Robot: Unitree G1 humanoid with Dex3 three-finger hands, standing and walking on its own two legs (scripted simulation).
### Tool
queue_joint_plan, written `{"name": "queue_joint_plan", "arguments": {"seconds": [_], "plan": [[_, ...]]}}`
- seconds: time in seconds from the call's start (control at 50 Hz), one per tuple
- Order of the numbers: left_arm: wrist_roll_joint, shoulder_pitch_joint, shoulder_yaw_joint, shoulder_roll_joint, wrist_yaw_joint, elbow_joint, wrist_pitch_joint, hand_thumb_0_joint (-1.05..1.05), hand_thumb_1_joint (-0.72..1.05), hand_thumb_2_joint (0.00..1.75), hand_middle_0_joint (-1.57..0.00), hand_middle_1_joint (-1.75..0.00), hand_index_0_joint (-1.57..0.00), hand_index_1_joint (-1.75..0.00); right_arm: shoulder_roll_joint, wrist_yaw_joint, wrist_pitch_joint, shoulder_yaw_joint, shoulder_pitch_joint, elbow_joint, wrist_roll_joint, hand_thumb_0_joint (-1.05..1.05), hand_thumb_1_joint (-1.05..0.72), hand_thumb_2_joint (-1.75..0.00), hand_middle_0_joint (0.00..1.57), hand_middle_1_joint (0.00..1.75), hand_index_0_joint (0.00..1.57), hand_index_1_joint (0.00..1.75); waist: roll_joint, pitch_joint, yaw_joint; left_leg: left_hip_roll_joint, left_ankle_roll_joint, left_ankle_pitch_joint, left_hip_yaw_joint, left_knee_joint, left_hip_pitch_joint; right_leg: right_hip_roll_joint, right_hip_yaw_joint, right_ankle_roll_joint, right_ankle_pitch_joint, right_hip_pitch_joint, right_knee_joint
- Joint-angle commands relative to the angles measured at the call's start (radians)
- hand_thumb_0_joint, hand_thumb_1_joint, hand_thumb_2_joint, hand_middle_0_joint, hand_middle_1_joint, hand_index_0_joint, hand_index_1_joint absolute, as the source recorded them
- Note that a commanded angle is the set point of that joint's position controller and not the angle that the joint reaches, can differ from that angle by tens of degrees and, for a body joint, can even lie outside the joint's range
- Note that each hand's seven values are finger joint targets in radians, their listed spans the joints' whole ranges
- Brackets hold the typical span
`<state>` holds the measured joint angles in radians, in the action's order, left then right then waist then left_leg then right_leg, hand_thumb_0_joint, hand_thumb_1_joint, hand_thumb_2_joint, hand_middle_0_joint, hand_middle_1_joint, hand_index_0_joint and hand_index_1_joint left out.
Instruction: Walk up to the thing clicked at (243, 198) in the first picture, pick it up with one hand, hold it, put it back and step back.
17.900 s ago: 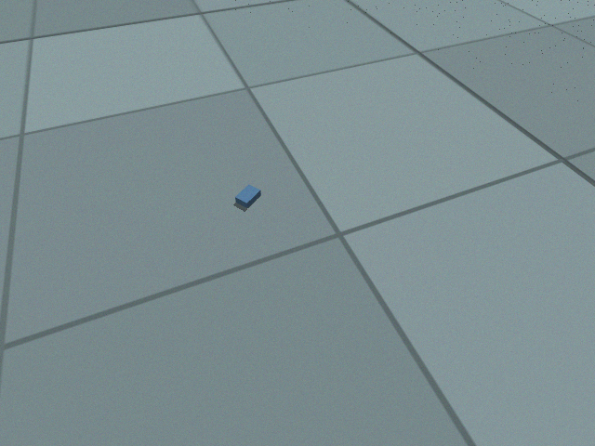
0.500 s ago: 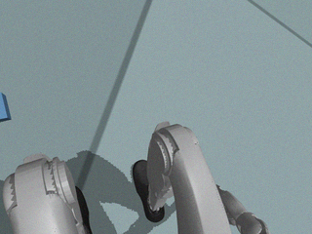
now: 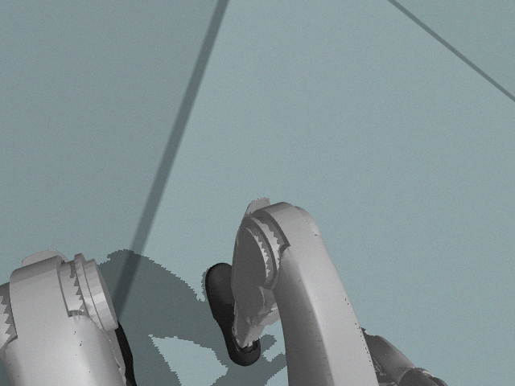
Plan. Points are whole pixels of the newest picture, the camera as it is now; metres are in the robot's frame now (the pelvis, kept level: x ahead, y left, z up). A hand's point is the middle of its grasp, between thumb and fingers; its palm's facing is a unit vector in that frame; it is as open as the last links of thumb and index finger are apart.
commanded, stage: rest palm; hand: left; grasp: from above
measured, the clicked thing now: out of the picture +0.42 +0.35 -0.28
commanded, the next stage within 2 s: close in 0.70 s
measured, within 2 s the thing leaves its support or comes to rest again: neither
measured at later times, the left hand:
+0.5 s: hand out of the picture +0.41 +0.34 -0.26, palm faces -0.49 -0.15 -0.86, open 14.1 cm
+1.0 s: hand out of the picture +0.40 +0.35 -0.26, palm faces -0.43 -0.13 -0.89, open 13.5 cm
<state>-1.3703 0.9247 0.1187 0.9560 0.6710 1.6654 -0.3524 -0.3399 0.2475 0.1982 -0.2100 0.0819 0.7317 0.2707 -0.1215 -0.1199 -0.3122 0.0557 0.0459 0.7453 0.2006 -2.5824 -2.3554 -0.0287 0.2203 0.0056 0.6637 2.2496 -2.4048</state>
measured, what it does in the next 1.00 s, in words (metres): stands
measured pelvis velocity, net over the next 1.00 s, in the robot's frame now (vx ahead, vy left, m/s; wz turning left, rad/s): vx -0.01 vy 0.00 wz -0.03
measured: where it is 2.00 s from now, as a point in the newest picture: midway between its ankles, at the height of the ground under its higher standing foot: (182, 359)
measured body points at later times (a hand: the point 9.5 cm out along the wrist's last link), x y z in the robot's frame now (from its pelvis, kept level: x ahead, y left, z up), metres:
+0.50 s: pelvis +0.00 +0.00 +0.00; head +0.28 +0.13 +0.33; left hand +0.43 +0.35 -0.21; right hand +0.07 -0.25 -0.07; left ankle +0.06 +0.12 -0.26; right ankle +0.11 -0.11 -0.26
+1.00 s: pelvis -0.01 +0.00 +0.00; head +0.26 +0.15 +0.33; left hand +0.42 +0.35 -0.21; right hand +0.08 -0.26 -0.05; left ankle +0.06 +0.12 -0.26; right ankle +0.11 -0.11 -0.26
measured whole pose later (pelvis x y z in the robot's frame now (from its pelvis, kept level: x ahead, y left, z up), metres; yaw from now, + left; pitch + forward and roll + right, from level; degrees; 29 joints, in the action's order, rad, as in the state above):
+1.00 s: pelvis -0.01 +0.00 +0.00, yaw -2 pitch +26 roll -15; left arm -1.30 0.96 0.12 1.02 0.68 1.72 -0.26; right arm -0.37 0.29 0.30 -0.28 0.03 0.70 0.27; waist -0.17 -0.18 -0.33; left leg 0.05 0.05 0.73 0.24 -2.60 -2.35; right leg -0.04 0.25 0.02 0.64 2.23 -2.39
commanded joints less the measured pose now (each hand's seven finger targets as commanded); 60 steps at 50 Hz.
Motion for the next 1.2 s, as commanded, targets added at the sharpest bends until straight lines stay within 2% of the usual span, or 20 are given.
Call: {"name": "queue_joint_plan", "arguments": {"seconds": [0.0,0.08,0.14,0.2,0.22,0.3,0.4,0.5,0.56,0.62,0.76,0.78,0.84,0.86,0.88,0.98,1.0,1.04,1.12,1.18], "plan": [[0.015,0.264,-0.011,0.22,0.07,-0.071,0.047,0.0,-0.53,0.99,-0.06,-0.95,-0.05,-0.96,-0.319,0.003,0.03,0.081,0.169,0.017,0.0,0.0,-0.89,-0.9,0.2,0.3,0.2,0.3,0.463,0.598,-0.039,-0.009,-0.035,-0.221,-0.032,0.294,0.488,-0.06,0.041,-0.032,-0.21,-0.262,0.193],[0.015,0.283,-0.003,0.231,0.067,-0.055,0.087,0.0,-0.52,0.98,-0.06,-0.97,-0.06,-0.97,-0.328,0.013,0.055,0.079,0.143,-0.011,-0.006,0.0,-0.89,-0.9,0.2,0.3,0.2,0.3,0.482,0.579,-0.048,-0.009,-0.033,-0.206,-0.034,0.295,0.477,-0.058,0.033,-0.031,-0.207,-0.26,0.188],[0.026,0.269,0.031,0.252,0.045,-0.012,0.107,0.0,-0.52,0.97,-0.06,-0.98,-0.05,-0.98,-0.33,0.019,0.064,0.075,0.153,-0.013,-0.008,0.0,-0.89,-0.9,0.2,0.3,0.2,0.3,0.481,0.55,-0.06,-0.009,-0.032,-0.19,-0.029,0.294,0.478,-0.045,0.035,-0.027,-0.197,-0.243,0.178],[0.044,0.29,0.045,0.271,0.021,-0.044,0.111,0.0,-0.53,0.97,-0.06,-0.99,-0.05,-0.99,-0.324,0.023,0.068,0.067,0.15,-0.018,-0.013,0.0,-0.9,-0.9,0.2,0.3,0.2,0.3,0.519,0.583,-0.062,-0.004,-0.038,-0.22,-0.015,0.299,0.526,-0.042,0.038,-0.023,-0.221,-0.254,0.169],[0.045,0.28,0.045,0.267,0.011,-0.024,0.109,0.0,-0.52,0.96,-0.06,-1.0,-0.06,-1.0,-0.321,0.025,0.069,0.06,0.164,-0.027,-0.011,0.0,-0.9,-0.9,0.2,0.3,0.2,0.3,0.51,0.578,-0.078,-0.005,-0.036,-0.23,-0.018,0.291,0.524,-0.04,0.04,-0.022,-0.234,-0.272,0.169],[0.076,0.291,0.042,0.282,-0.019,-0.07,0.078,0.0,-0.51,0.96,-0.06,-1.0,-0.06,-1.0,-0.315,0.023,0.064,0.047,0.166,-0.016,-0.011,0.0,-0.9,-0.9,0.2,0.3,0.2,0.3,0.541,0.617,-0.075,-0.003,-0.042,-0.272,-0.009,0.29,0.556,-0.04,0.049,-0.02,-0.259,-0.299,0.167],[0.081,0.248,0.022,0.292,-0.035,-0.063,0.036,0.0,-0.53,0.98,-0.06,-0.99,-0.05,-1.0,-0.307,0.021,0.05,0.016,0.178,-0.029,-0.005,0.0,-0.9,-0.9,0.2,0.3,0.2,0.3,0.489,0.617,-0.076,-0.006,-0.033,-0.322,-0.035,0.245,0.521,-0.052,0.045,-0.018,-0.316,-0.39,0.183],[0.069,0.204,0.039,0.335,-0.004,-0.057,0.0,0.0,-0.52,0.97,-0.06,-0.98,-0.06,-0.99,-0.32,0.014,0.04,0.003,0.172,-0.036,0.002,0.0,-0.89,-0.9,0.2,0.3,0.2,0.3,0.468,0.619,-0.058,-0.002,-0.031,-0.307,-0.03,0.255,0.499,-0.064,0.05,-0.021,-0.298,-0.406,0.198],[0.06,0.185,0.011,0.316,0.017,-0.037,-0.001,0.0,-0.51,0.97,-0.06,-0.99,-0.06,-0.99,-0.332,0.017,0.049,0.001,0.145,-0.044,0.012,0.0,-0.89,-0.9,0.2,0.3,0.2,0.3,0.463,0.582,-0.056,0.001,-0.033,-0.285,-0.022,0.255,0.492,-0.068,0.058,-0.021,-0.274,-0.372,0.189],[0.051,0.203,0.03,0.345,0.052,-0.061,0.006,0.0,-0.51,0.98,-0.06,-0.98,-0.06,-0.98,-0.349,0.014,0.054,0.005,0.147,-0.05,0.014,0.0,-0.89,-0.9,0.2,0.3,0.2,0.3,0.481,0.605,-0.051,0.004,-0.036,-0.299,-0.018,0.267,0.503,-0.074,0.058,-0.024,-0.287,-0.393,0.196],[0.057,0.213,0.0,0.306,0.089,-0.049,0.063,0.0,-0.49,0.96,-0.07,-0.98,-0.07,-0.98,-0.35,0.023,0.08,0.011,0.125,-0.038,0.019,0.0,-0.89,-0.9,0.2,0.3,0.2,0.3,0.485,0.568,-0.059,0.008,-0.035,-0.234,-0.015,0.27,0.476,-0.077,0.06,-0.024,-0.239,-0.351,0.203],[0.063,0.217,-0.023,0.285,0.088,-0.044,0.073,0.0,-0.48,0.96,-0.07,-0.99,-0.07,-0.98,-0.347,0.023,0.084,0.015,0.117,-0.019,0.016,0.0,-0.89,-0.9,0.2,0.3,0.2,0.3,0.473,0.557,-0.058,0.008,-0.033,-0.208,-0.017,0.269,0.459,-0.079,0.054,-0.024,-0.221,-0.346,0.21],[0.076,0.245,0.012,0.319,0.075,-0.051,0.091,0.0,-0.39,0.89,-0.14,-0.95,-0.15,-0.93,-0.361,0.028,0.098,0.021,0.119,-0.031,0.004,0.0,-0.89,-0.9,0.2,0.3,0.2,0.3,0.483,0.541,-0.061,0.011,-0.037,-0.204,0.005,0.28,0.48,-0.065,0.059,-0.024,-0.214,-0.308,0.191],[0.072,0.256,-0.009,0.303,0.065,-0.054,0.095,0.0,-0.37,0.88,-0.15,-0.94,-0.16,-0.93,-0.364,0.029,0.103,0.025,0.112,-0.031,0.003,0.0,-0.89,-0.9,0.2,0.3,0.2,0.3,0.502,0.535,-0.065,0.01,-0.039,-0.194,0.004,0.285,0.481,-0.064,0.054,-0.027,-0.205,-0.296,0.19],[0.081,0.24,0.017,0.321,0.06,-0.027,0.1,0.0,-0.36,0.87,-0.17,-0.93,-0.18,-0.91,-0.35,0.03,0.102,0.014,0.116,-0.028,0.0,0.0,-0.89,-0.9,0.2,0.3,0.2,0.3,0.475,0.529,-0.061,0.012,-0.039,-0.188,0.012,0.289,0.477,-0.065,0.059,-0.026,-0.201,-0.301,0.189],[0.097,0.261,0.006,0.294,0.011,-0.034,0.096,0.0,-0.3,0.8,-0.19,-0.93,-0.21,-0.91,-0.349,0.031,0.102,0.014,0.13,-0.031,-0.007,0.0,-0.89,-0.9,0.2,0.3,0.2,0.3,0.503,0.531,-0.086,0.01,-0.041,-0.201,0.01,0.29,0.497,-0.055,0.06,-0.025,-0.219,-0.31,0.187],[0.107,0.259,0.001,0.283,0.003,-0.052,0.092,0.0,-0.29,0.79,-0.19,-0.93,-0.22,-0.9,-0.346,0.029,0.1,0.021,0.12,-0.022,-0.007,0.0,-0.89,-0.9,0.2,0.3,0.2,0.3,0.504,0.543,-0.074,0.009,-0.044,-0.208,0.01,0.294,0.503,-0.056,0.061,-0.025,-0.219,-0.307,0.194],[0.113,0.255,-0.01,0.278,-0.021,-0.05,0.081,0.0,-0.27,0.78,-0.21,-0.92,-0.24,-0.89,-0.338,0.032,0.099,0.009,0.125,-0.027,-0.011,0.0,-0.89,-0.9,0.2,0.3,0.2,0.3,0.514,0.536,-0.083,0.011,-0.047,-0.233,0.014,0.287,0.522,-0.055,0.064,-0.023,-0.24,-0.313,0.184],[0.106,0.238,-0.027,0.281,-0.04,-0.056,0.052,0.0,-0.22,0.75,-0.24,-0.9,-0.27,-0.87,-0.342,0.032,0.086,-0.001,0.149,-0.034,-0.011,0.0,-0.89,-0.9,0.2,0.3,0.2,0.3,0.496,0.564,-0.093,0.01,-0.045,-0.329,0.006,0.265,0.548,-0.057,0.068,-0.016,-0.314,-0.374,0.187],[0.118,0.24,-0.026,0.288,-0.04,-0.042,0.032,0.0,-0.21,0.76,-0.26,-0.88,-0.29,-0.85,-0.342,0.027,0.073,-0.01,0.154,-0.033,-0.013,0.0,-0.89,-0.9,0.2,0.3,0.2,0.3,0.463,0.556,-0.089,0.007,-0.038,-0.311,0.001,0.264,0.507,-0.062,0.066,-0.016,-0.306,-0.403,0.208]]}}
